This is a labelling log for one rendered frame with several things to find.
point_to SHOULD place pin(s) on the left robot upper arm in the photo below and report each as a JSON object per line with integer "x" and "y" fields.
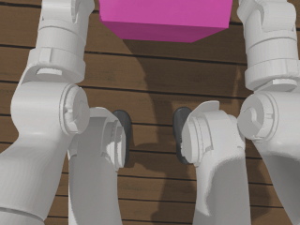
{"x": 47, "y": 116}

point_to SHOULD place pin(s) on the left robot forearm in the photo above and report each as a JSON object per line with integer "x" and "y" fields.
{"x": 61, "y": 39}

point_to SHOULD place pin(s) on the robot right thigh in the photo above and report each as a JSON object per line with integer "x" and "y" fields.
{"x": 221, "y": 171}

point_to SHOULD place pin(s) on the right robot upper arm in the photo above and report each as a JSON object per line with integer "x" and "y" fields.
{"x": 271, "y": 119}

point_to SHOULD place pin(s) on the carton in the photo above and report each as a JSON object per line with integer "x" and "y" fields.
{"x": 165, "y": 20}

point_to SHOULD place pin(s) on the robot left shin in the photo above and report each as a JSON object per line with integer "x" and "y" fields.
{"x": 94, "y": 112}

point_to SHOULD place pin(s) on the right robot forearm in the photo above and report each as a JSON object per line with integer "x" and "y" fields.
{"x": 271, "y": 45}

